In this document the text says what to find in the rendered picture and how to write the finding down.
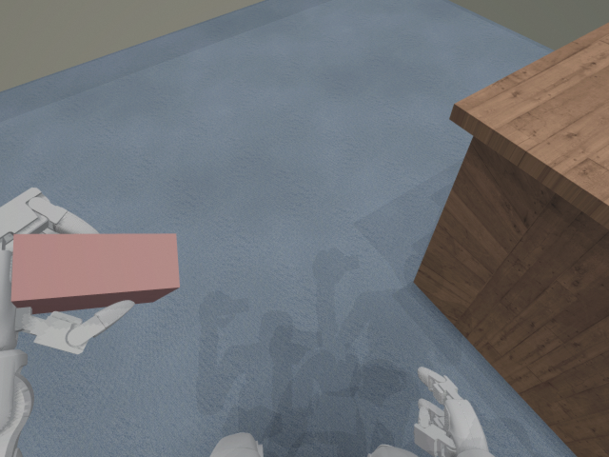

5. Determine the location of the table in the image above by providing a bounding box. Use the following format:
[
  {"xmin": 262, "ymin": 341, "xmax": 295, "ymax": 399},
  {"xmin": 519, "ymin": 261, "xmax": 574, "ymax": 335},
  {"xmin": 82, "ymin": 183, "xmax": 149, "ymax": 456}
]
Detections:
[{"xmin": 414, "ymin": 23, "xmax": 609, "ymax": 457}]

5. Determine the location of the left robot forearm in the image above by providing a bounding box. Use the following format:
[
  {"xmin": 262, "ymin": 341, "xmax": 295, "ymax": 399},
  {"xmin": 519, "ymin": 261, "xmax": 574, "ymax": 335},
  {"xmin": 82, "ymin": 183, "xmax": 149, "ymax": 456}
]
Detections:
[{"xmin": 0, "ymin": 349, "xmax": 34, "ymax": 457}]

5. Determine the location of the right robot hand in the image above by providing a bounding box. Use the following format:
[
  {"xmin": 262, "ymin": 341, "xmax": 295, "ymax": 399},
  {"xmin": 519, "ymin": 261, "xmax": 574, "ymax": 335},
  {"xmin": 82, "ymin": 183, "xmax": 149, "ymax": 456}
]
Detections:
[{"xmin": 414, "ymin": 367, "xmax": 489, "ymax": 457}]

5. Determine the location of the sponge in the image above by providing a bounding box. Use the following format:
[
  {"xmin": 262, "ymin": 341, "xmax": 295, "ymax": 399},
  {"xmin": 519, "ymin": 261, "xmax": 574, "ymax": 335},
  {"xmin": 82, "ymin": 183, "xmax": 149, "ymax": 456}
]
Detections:
[{"xmin": 11, "ymin": 233, "xmax": 180, "ymax": 314}]

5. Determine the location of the left robot hand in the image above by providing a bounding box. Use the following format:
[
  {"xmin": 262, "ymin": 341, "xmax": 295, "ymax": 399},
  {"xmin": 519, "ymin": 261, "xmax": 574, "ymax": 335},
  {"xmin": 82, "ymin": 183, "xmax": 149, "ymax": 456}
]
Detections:
[{"xmin": 0, "ymin": 188, "xmax": 135, "ymax": 354}]

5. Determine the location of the robot left thigh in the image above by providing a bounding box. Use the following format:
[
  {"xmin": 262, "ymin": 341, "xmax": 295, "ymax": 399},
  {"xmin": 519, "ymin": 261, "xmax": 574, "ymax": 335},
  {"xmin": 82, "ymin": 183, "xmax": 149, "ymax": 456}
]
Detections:
[{"xmin": 209, "ymin": 433, "xmax": 264, "ymax": 457}]

